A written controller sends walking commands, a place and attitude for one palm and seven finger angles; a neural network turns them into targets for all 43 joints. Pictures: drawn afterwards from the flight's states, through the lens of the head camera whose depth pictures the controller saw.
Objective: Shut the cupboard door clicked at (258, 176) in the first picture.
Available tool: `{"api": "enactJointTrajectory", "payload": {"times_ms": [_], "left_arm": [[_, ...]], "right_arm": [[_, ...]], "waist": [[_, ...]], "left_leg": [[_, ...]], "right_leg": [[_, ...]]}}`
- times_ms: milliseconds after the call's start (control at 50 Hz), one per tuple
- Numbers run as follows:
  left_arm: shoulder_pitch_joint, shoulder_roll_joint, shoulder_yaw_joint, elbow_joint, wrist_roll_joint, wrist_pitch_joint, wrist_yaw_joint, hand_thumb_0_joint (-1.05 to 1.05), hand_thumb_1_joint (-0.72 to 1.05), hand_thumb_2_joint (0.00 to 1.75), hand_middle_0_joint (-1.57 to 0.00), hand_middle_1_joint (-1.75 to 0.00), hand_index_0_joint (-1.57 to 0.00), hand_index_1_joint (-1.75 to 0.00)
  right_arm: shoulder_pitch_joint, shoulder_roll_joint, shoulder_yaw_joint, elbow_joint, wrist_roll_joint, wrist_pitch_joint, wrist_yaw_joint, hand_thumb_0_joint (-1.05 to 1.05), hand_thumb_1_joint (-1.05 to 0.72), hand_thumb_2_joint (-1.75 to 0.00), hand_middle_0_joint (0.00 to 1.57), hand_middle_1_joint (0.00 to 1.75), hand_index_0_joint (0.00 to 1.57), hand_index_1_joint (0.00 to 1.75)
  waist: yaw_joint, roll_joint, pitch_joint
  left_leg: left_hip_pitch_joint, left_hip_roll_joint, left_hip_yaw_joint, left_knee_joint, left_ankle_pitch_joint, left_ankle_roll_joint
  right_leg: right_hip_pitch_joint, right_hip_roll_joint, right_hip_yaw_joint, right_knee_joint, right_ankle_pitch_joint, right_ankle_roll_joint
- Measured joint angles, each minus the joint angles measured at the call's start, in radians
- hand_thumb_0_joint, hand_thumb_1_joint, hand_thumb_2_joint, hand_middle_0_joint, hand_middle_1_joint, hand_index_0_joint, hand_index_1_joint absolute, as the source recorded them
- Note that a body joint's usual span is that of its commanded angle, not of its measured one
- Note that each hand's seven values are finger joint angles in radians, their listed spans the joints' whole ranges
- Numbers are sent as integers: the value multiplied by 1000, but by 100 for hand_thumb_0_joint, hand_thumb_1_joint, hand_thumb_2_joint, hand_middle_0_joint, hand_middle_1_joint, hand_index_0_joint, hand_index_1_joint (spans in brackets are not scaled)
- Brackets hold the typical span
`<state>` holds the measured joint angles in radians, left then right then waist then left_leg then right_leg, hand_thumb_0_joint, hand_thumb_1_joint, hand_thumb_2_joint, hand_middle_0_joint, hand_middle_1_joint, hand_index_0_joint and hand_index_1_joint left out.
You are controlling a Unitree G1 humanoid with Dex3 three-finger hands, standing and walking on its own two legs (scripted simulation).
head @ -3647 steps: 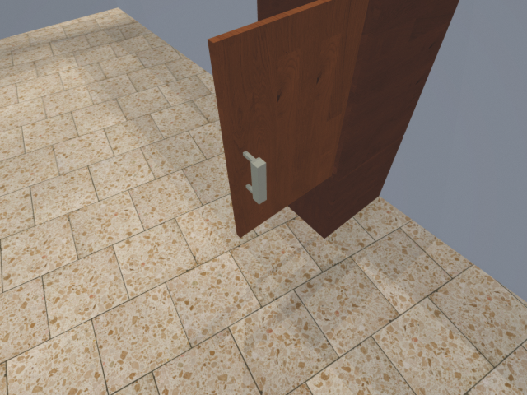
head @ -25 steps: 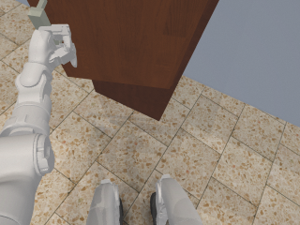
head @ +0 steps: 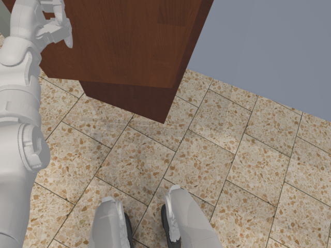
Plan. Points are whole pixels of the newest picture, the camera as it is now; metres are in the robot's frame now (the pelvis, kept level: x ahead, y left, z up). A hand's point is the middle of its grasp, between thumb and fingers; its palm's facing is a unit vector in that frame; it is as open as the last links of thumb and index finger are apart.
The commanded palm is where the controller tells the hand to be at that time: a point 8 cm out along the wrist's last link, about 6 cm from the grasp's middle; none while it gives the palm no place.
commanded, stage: push the door shut along its arc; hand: left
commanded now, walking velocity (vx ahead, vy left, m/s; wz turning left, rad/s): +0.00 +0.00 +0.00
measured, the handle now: (11, 19) +0.61 +0.22 +0.07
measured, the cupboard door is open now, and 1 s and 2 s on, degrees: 18 11 11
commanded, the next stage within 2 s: pull the fist back off the door in 0.22 s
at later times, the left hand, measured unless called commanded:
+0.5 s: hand (69, 17) +0.61 +0.12 +0.07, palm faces +0.13 -0.99 +0.07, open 3.0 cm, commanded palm +0.59 +0.12 +0.07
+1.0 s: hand (74, 48) +0.54 +0.11 +0.06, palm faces +0.11 -0.99 -0.01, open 3.1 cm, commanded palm +0.51 +0.14 +0.07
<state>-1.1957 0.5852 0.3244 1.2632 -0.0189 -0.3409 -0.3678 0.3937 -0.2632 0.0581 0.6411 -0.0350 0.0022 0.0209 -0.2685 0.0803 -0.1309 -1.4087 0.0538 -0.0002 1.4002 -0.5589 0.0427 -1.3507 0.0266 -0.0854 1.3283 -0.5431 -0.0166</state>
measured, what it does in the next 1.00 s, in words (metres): stands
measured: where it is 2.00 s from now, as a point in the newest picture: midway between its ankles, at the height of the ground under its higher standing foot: (149, 240)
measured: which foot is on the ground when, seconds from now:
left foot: down 0.00-1.00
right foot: down 0.00-1.00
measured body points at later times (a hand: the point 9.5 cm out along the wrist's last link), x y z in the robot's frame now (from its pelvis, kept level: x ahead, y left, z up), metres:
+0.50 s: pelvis -0.01 -0.01 -0.02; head +0.20 +0.02 +0.38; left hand +0.60 +0.17 +0.07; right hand -0.04 -0.26 -0.11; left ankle +0.03 +0.10 -0.59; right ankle +0.03 -0.12 -0.59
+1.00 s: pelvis +0.01 -0.01 +0.03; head +0.18 +0.00 +0.44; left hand +0.53 +0.16 +0.06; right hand +0.00 -0.27 -0.09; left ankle +0.03 +0.10 -0.59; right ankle +0.03 -0.12 -0.59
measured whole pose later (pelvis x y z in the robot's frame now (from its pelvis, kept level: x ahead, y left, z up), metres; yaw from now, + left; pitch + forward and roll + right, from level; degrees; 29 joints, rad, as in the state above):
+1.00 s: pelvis +0.01 -0.01 +0.03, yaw +2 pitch +29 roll -3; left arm -0.93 0.31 0.31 1.15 -0.01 -0.49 0.07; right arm 0.42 -0.26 0.00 0.64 -0.08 0.02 0.10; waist -0.20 0.06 -0.16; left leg -1.26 0.04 0.01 1.28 -0.54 0.02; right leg -1.21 0.02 -0.07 1.24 -0.54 -0.03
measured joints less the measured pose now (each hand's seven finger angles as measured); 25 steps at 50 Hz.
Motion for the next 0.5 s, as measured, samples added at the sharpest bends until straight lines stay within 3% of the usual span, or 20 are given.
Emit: {"api": "enactJointTrajectory", "payload": {"times_ms": [160,340,380,440,500], "left_arm": [[-89,39,-45,39,8,48,-26,-2,88,94,-130,-150,-130,-149],[-203,100,-82,70,28,97,-45,1,92,97,-130,-150,-130,-149],[-202,71,-20,57,15,108,27,3,89,96,-130,-150,-130,-149],[-174,-1,47,21,-9,107,227,3,84,93,-130,-150,-130,-149],[-122,-60,71,-20,45,79,418,2,84,91,-129,-150,-130,-150]], "right_arm": [[-10,-2,1,20,1,-19,-12,0,-91,-90,20,30,20,30],[-39,-13,2,28,-6,-59,-31,0,-91,-90,20,30,20,30],[-23,-15,0,11,-20,-63,-29,0,-91,-90,20,30,20,30],[0,-5,-2,-4,-42,-62,0,0,-91,-90,20,30,20,30],[15,13,0,-12,-66,-54,40,0,-91,-90,20,30,20,30]], "waist": [[-6,-13,5],[-45,-23,7],[-37,-17,2],[-24,-15,-2],[-16,-10,-4]], "left_leg": [[-39,1,-25,22,3,-14],[-112,7,-49,69,3,-22],[-126,10,-52,76,2,-24],[-125,13,-47,69,5,-25],[-110,13,-40,50,12,-25]], "right_leg": [[-31,2,-24,20,-4,-15],[-95,8,-47,57,-3,-27],[-107,11,-50,59,-1,-27],[-110,13,-45,54,4,-25],[-99,14,-37,40,11,-23]]}}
